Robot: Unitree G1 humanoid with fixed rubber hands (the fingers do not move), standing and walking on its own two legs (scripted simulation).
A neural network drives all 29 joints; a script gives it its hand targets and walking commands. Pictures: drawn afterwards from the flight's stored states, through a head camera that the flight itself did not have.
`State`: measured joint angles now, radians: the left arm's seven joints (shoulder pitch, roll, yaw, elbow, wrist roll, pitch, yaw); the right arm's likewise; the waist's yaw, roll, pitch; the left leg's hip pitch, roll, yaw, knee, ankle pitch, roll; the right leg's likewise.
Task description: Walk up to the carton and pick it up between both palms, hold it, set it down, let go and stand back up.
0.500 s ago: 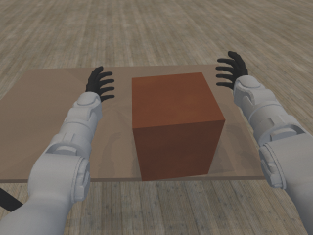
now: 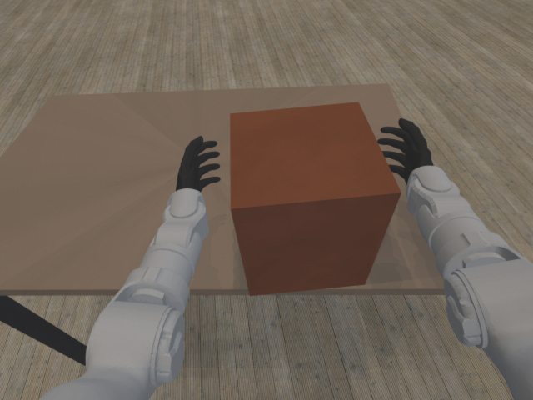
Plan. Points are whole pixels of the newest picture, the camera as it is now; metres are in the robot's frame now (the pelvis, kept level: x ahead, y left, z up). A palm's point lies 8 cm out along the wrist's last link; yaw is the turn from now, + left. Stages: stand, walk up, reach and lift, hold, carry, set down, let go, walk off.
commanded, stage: reach and lift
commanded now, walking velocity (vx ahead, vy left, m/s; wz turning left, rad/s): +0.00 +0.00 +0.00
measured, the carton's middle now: (301, 204) +0.44 -0.01 +0.04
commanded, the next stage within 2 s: none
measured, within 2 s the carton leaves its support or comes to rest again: neither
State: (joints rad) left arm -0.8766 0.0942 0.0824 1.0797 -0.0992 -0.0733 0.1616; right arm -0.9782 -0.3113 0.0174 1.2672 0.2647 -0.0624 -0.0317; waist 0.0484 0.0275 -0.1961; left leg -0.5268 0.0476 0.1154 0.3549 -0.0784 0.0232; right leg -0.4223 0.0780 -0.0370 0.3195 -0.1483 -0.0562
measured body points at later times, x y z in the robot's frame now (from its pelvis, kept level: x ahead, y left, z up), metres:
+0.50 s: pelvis +0.00 -0.01 +0.00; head +0.03 -0.01 +0.45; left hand +0.44 +0.14 +0.11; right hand +0.46 -0.16 +0.12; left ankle +0.04 +0.10 -0.74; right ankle -0.01 -0.08 -0.74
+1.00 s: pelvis +0.00 -0.01 +0.00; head +0.04 -0.01 +0.45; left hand +0.44 +0.15 +0.11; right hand +0.46 -0.16 +0.12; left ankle +0.04 +0.10 -0.74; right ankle -0.01 -0.08 -0.74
